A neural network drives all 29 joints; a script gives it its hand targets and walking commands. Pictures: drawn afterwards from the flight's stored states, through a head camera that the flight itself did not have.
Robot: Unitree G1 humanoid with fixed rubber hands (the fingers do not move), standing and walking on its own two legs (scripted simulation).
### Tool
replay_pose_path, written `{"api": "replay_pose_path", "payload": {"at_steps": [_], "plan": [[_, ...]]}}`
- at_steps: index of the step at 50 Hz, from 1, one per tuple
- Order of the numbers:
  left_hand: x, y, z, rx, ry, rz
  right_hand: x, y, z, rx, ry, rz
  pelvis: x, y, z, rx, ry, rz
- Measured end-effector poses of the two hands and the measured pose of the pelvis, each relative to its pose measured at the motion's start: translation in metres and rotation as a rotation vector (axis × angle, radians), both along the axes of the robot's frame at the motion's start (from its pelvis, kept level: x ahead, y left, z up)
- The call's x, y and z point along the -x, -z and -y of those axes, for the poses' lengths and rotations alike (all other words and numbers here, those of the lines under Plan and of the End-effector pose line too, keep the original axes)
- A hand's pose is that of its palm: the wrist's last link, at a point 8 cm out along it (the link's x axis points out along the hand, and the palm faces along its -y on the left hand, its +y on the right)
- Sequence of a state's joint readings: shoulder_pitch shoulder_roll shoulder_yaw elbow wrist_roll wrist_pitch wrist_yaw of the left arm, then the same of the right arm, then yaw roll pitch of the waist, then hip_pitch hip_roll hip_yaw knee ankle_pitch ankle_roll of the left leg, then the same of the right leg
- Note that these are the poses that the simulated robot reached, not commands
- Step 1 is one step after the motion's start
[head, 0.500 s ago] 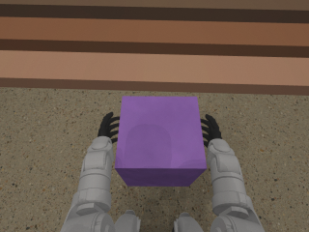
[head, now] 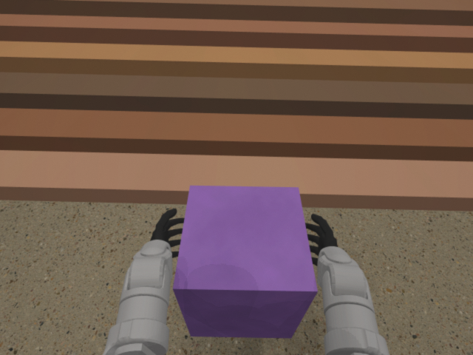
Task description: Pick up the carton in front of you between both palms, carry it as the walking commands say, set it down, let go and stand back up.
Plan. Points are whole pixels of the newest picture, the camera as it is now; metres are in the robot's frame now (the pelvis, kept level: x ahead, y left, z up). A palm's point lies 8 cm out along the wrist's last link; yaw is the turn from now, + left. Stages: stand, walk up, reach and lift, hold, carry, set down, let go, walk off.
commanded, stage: reach and lift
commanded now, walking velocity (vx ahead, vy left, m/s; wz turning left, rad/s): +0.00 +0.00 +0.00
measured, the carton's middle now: (242, 264) +0.31 +0.00 -0.04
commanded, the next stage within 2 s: hold in 0.88 s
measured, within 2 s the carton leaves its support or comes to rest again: neither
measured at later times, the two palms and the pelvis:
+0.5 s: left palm (160, 242) +0.31 +0.15 +0.04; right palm (327, 248) +0.30 -0.15 +0.03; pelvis +0.01 +0.00 +0.01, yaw +0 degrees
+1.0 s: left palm (157, 239) +0.30 +0.15 +0.05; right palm (329, 245) +0.30 -0.15 +0.05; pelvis +0.01 +0.00 +0.01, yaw +0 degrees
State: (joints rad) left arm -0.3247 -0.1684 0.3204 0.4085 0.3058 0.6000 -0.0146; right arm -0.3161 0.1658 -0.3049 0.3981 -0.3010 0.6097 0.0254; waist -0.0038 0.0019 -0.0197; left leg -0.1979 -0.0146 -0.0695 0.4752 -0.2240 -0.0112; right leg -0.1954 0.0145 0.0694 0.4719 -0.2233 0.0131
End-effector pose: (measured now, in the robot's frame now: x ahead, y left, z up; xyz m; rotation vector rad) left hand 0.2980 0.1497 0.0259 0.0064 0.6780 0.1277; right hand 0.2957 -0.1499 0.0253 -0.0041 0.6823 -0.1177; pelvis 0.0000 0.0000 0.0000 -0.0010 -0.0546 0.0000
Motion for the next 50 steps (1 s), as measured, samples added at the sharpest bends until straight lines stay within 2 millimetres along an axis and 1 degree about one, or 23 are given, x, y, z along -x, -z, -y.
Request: {"api": "replay_pose_path", "payload": {"at_steps": [5, 10, 23, 33, 45, 50], "plan": [[0.002, 0.001, -0.001, 0.007, -0.008, 0.001, 0.001, 0.001, -0.001, -0.006, 0.001, 0.001, 0.005, 0.001, 0.000, 0.001, -0.002, 0.016], [0.000, -0.002, -0.001, 0.010, -0.011, 0.011, -0.001, -0.002, -0.001, -0.008, 0.002, 0.011, 0.006, 0.000, 0.000, 0.002, -0.004, 0.021], [-0.007, -0.009, -0.001, -0.011, 0.008, 0.012, -0.007, -0.009, 0.000, 0.013, -0.011, 0.012, -0.006, -0.005, 0.000, 0.001, -0.003, 0.027], [-0.007, -0.013, -0.001, -0.023, 0.016, 0.008, -0.007, -0.012, -0.001, 0.024, -0.018, 0.008, -0.013, -0.007, -0.001, 0.000, -0.004, 0.035], [-0.004, -0.018, -0.001, -0.022, 0.014, 0.014, -0.005, -0.018, -0.001, 0.023, -0.018, 0.014, -0.012, -0.007, 0.000, 0.000, -0.004, 0.049], [0.000, -0.028, -0.001, -0.024, 0.012, 0.040, -0.001, -0.029, -0.001, 0.025, -0.019, 0.040, -0.012, -0.008, 0.000, 0.000, -0.003, 0.059]]}}
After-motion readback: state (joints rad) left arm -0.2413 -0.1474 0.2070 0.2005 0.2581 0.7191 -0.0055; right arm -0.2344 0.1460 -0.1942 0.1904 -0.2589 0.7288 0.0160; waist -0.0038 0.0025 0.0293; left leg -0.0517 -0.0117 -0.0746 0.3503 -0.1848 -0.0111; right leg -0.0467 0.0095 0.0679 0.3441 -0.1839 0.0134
